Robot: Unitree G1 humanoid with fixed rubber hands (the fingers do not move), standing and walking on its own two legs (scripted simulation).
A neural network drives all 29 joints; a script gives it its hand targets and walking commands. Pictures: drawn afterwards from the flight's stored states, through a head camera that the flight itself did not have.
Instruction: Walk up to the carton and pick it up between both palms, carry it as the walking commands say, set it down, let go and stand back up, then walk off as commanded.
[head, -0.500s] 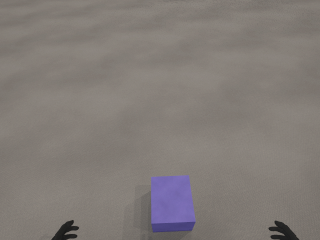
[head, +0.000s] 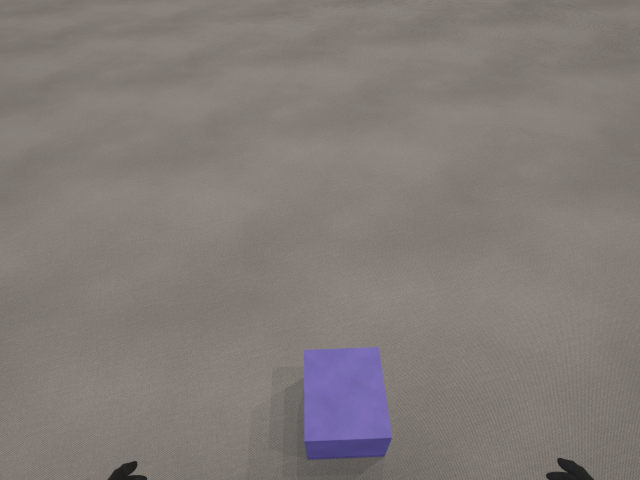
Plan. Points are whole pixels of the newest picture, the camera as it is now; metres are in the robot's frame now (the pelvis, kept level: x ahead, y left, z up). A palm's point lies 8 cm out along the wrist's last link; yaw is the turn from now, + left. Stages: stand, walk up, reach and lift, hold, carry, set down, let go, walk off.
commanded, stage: stand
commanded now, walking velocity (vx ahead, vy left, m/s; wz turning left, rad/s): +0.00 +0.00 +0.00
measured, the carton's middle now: (343, 402) +0.45 -0.02 -0.69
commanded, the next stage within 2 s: walk off in 0.48 s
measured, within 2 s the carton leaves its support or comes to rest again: neither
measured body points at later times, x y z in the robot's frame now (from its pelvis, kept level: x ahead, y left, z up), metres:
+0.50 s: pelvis +0.00 +0.00 +0.00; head -0.01 +0.01 +0.45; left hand +0.09 +0.32 -0.12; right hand +0.10 -0.31 -0.11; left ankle -0.02 +0.10 -0.75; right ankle -0.01 -0.11 -0.75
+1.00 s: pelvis -0.01 +0.00 -0.01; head +0.00 +0.01 +0.44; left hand +0.02 +0.32 -0.14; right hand +0.09 -0.29 -0.14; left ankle -0.02 +0.10 -0.75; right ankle -0.01 -0.11 -0.75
